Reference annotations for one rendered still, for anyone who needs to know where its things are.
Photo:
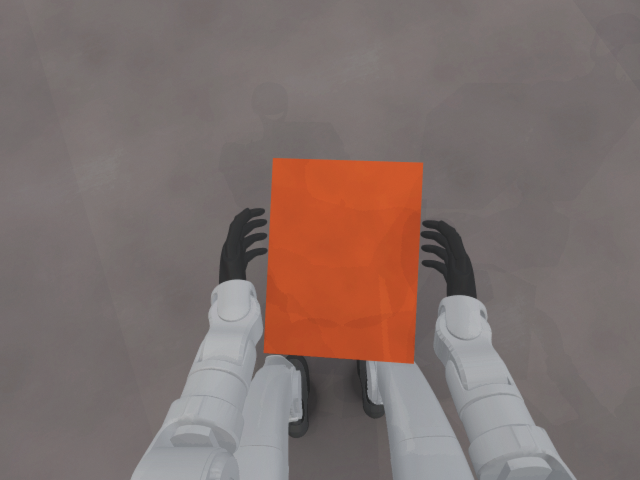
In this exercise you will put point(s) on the left robot upper arm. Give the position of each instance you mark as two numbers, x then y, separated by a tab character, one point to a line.
188	463

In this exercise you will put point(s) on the carton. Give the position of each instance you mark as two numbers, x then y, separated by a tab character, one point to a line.
343	259

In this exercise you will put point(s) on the robot right hand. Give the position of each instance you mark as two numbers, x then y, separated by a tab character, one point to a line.
457	270

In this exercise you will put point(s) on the robot right forearm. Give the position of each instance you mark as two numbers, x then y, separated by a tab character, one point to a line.
505	443

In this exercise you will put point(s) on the robot left hand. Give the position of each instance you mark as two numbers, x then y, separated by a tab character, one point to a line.
234	258

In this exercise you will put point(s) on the left robot thigh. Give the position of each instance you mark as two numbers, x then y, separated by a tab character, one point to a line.
274	394

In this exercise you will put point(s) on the robot left forearm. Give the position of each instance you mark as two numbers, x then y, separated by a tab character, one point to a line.
209	411

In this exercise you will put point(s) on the left robot foot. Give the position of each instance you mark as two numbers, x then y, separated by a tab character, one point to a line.
297	429

